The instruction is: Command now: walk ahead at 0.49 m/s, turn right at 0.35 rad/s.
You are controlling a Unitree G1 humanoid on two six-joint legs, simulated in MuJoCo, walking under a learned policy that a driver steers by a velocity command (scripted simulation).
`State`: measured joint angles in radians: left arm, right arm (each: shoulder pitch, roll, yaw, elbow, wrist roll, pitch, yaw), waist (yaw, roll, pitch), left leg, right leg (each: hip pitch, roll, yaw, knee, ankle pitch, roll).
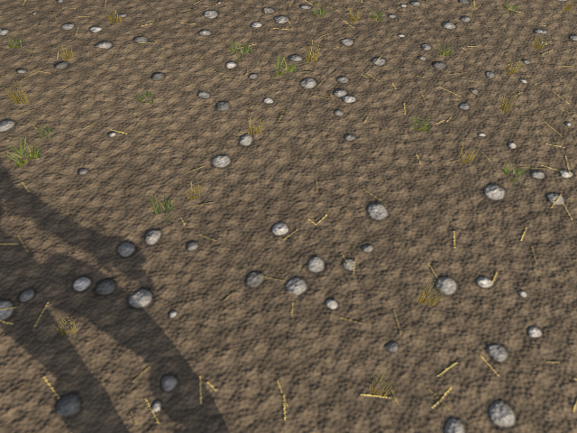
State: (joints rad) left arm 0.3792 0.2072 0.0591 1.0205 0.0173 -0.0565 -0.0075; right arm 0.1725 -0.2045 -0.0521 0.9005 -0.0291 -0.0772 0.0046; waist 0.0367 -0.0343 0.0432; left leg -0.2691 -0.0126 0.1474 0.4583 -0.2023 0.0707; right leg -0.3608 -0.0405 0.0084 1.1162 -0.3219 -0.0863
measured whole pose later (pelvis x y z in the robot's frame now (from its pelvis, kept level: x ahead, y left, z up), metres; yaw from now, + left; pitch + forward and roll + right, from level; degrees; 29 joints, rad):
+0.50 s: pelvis +0.27 -0.04 -0.02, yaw -16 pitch +0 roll +0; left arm 0.15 0.25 0.08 0.88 0.02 -0.02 -0.02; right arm 0.31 -0.21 -0.05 0.92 -0.01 -0.08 -0.01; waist -0.01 0.00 0.08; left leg -0.30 0.05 0.07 1.26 -0.38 0.02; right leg -0.35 0.12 -0.10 0.56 -0.22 -0.16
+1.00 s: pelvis +0.55 -0.09 -0.02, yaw -28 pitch +1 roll +0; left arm 0.41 0.27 0.06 0.94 0.01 -0.06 0.00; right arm 0.09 -0.24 -0.03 0.76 -0.04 -0.07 0.01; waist 0.05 -0.01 0.06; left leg -0.43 -0.03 0.06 0.57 -0.15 0.07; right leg -0.13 0.11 0.11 0.93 -0.44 -0.09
